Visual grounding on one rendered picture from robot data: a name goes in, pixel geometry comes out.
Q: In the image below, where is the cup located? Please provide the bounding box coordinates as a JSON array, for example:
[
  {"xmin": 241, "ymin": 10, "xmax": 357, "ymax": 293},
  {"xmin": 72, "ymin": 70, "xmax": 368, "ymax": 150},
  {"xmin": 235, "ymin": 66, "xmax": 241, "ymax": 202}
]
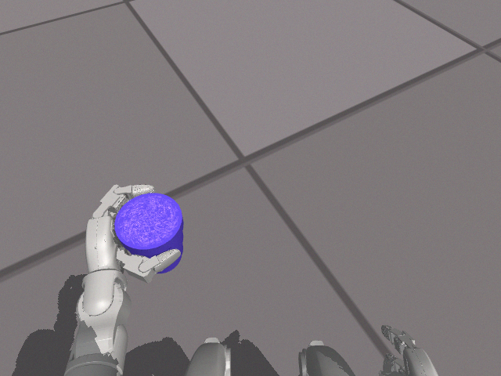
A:
[{"xmin": 114, "ymin": 193, "xmax": 184, "ymax": 273}]

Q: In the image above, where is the right robot hand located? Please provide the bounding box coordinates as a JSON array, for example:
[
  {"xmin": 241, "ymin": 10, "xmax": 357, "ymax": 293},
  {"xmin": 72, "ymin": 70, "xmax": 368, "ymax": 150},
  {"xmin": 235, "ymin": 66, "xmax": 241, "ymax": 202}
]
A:
[{"xmin": 379, "ymin": 325, "xmax": 438, "ymax": 376}]

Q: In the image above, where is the left robot arm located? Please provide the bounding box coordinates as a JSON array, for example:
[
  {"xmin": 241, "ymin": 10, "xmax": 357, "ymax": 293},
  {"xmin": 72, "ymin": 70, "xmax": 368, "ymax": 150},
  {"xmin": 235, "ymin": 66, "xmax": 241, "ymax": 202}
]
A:
[{"xmin": 64, "ymin": 269, "xmax": 132, "ymax": 376}]

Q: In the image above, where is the left robot hand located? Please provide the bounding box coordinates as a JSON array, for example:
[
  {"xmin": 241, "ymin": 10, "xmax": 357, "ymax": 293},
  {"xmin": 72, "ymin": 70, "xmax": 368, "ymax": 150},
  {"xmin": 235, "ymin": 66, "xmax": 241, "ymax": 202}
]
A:
[{"xmin": 85, "ymin": 185, "xmax": 181, "ymax": 283}]

